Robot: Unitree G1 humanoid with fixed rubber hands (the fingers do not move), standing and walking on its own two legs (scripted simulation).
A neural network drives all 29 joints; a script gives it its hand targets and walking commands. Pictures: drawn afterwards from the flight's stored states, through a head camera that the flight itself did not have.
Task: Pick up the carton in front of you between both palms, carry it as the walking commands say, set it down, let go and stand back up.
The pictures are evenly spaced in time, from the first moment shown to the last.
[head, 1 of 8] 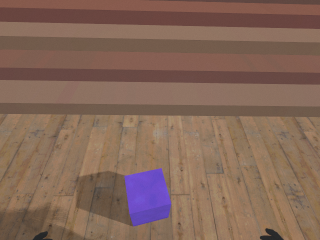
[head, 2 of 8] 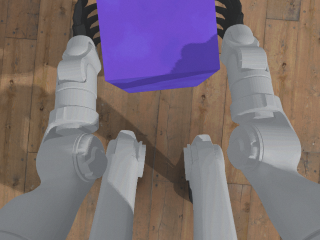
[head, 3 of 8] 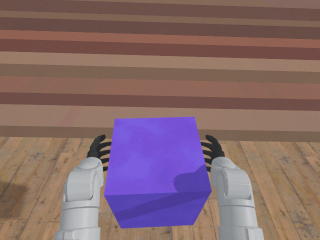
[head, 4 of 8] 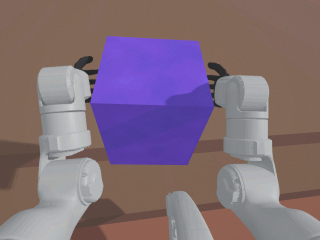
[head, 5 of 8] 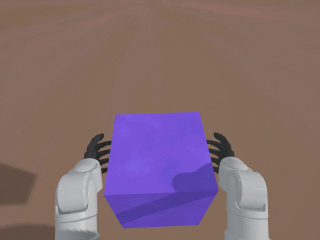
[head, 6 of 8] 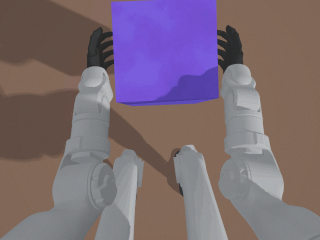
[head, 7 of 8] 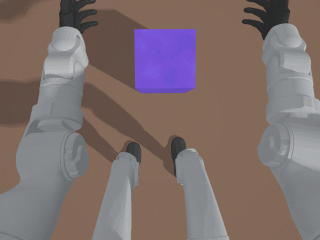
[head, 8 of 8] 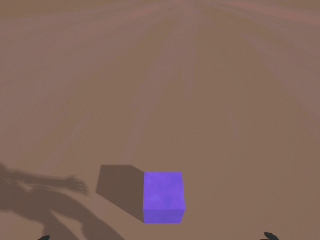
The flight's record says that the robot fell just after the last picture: no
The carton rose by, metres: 1.55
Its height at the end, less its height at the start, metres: +0.79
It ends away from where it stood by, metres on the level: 3.90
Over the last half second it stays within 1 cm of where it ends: yes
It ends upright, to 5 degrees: yes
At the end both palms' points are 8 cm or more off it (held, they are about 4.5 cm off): yes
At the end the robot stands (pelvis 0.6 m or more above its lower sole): yes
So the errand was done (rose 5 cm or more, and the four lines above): yes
